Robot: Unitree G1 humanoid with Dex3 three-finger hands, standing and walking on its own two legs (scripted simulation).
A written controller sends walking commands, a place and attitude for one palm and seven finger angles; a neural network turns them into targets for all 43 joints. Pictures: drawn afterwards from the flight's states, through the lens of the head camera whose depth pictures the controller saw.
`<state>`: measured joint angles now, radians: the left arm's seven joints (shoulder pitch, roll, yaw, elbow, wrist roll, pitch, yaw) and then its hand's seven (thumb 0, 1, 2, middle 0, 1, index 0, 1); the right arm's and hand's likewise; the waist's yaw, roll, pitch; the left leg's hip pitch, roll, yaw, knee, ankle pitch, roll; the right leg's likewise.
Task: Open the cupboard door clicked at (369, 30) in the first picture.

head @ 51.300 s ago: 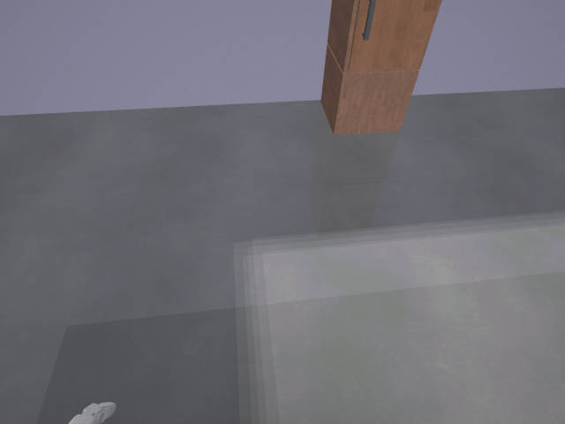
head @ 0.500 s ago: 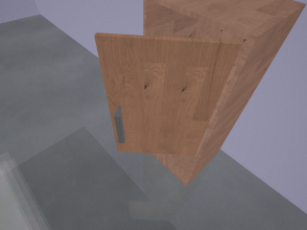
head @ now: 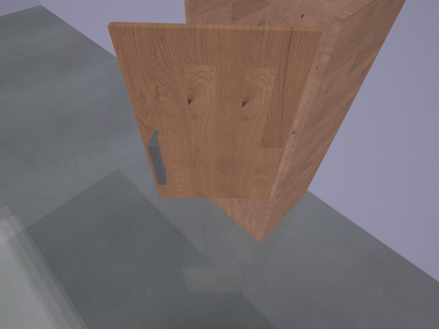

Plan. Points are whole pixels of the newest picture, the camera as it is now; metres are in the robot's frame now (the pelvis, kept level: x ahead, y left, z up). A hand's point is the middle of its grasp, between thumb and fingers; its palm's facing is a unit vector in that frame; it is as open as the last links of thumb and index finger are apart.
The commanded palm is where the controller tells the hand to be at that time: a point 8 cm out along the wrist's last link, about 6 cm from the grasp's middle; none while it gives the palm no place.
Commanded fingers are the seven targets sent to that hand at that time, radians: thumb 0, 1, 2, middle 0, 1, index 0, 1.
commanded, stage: come to a stop and stand still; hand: left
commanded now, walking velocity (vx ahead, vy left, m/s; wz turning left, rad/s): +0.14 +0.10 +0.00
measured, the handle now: (159, 158) +0.53 +0.20 -0.09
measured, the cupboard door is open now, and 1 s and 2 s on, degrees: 44 44 44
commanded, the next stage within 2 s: look again from close up in 1.02 s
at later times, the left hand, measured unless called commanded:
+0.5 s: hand out of the picture -0.02 +0.16 -0.18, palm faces +0.08 -0.99 -0.15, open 7.3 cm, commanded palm none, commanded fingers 0.00 0.90 0.90 -0.20 -0.30 -0.20 -0.30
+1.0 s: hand out of the picture -0.02 +0.19 -0.17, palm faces +0.03 -0.98 -0.20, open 7.3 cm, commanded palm none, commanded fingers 0.00 0.90 0.90 -0.20 -0.30 -0.20 -0.30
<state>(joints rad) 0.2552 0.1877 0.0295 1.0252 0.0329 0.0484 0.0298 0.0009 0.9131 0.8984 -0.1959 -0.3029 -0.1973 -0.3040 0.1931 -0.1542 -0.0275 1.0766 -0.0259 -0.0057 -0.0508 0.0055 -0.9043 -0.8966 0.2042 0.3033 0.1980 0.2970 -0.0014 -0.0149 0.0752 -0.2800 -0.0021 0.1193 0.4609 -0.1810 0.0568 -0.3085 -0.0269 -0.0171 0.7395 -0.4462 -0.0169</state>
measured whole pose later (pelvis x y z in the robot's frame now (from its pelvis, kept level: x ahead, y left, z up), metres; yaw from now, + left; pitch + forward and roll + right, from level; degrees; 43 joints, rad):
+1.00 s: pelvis -0.02 +0.01 +0.00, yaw +2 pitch -2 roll +0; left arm 0.29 0.17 -0.02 1.05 0.02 0.00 0.03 0.00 0.91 0.90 -0.20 -0.30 -0.20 -0.30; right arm 0.28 -0.17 0.01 1.05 -0.01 -0.02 -0.02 0.01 -0.92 -0.90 0.20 0.30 0.20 0.30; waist 0.00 -0.01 0.02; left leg -0.19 -0.06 0.09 0.44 -0.23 0.08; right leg -0.20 -0.08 -0.04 0.47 -0.24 0.04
